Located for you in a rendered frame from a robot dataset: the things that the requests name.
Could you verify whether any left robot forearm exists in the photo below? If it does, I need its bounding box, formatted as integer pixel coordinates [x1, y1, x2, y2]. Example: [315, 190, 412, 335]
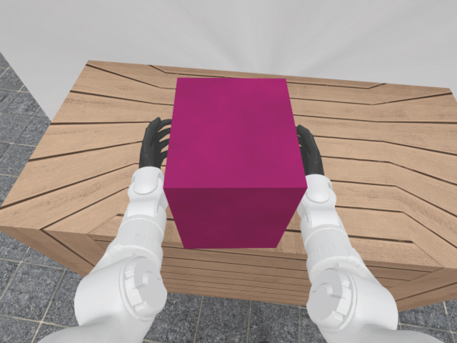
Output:
[74, 166, 169, 315]

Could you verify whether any carton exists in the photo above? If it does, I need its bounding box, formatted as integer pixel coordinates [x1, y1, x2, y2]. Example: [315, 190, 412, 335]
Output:
[163, 78, 308, 249]

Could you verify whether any robot left hand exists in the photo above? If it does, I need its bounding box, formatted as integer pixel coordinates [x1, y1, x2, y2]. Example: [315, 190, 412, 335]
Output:
[139, 117, 172, 169]

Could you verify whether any right robot forearm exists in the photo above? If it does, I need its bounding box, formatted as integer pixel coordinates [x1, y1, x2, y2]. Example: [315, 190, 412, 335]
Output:
[297, 174, 382, 286]

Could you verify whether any robot right upper arm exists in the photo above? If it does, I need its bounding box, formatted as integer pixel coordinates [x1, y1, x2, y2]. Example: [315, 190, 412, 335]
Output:
[306, 267, 444, 343]

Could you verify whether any robot left upper arm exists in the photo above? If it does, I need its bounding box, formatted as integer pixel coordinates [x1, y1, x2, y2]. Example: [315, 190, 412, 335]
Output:
[37, 256, 167, 343]

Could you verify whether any pedestal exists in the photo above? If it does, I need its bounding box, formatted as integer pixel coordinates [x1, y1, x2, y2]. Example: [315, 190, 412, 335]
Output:
[0, 60, 457, 312]

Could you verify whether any robot right hand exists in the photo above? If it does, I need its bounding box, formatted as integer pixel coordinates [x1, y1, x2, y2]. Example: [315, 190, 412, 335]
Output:
[296, 124, 324, 176]

